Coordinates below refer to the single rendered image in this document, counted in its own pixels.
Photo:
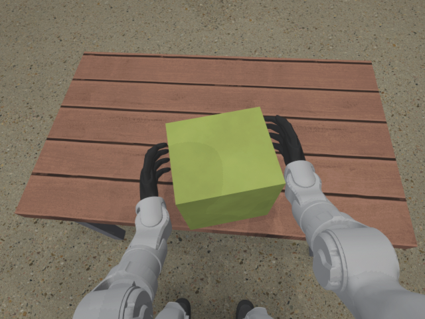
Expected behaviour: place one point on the right robot upper arm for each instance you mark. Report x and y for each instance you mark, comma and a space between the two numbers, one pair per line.
360, 266

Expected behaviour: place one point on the robot right foot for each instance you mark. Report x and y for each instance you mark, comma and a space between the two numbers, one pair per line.
244, 306

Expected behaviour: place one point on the robot right shin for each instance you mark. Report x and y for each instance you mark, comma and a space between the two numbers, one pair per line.
257, 310

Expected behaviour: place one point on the robot right hand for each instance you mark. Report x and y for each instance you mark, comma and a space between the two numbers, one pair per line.
289, 145

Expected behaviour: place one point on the carton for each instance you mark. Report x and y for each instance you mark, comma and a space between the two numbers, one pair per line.
224, 167

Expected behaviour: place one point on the robot left forearm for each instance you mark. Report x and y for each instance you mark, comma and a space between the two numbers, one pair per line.
143, 260

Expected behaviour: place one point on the robot left hand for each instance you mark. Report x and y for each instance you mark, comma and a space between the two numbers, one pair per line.
149, 174

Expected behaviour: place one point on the left robot upper arm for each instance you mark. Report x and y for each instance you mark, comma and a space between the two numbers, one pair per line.
130, 302

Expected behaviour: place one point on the robot right forearm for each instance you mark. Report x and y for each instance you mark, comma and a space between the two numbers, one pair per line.
311, 209

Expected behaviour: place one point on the table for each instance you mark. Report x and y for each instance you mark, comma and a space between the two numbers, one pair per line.
117, 105

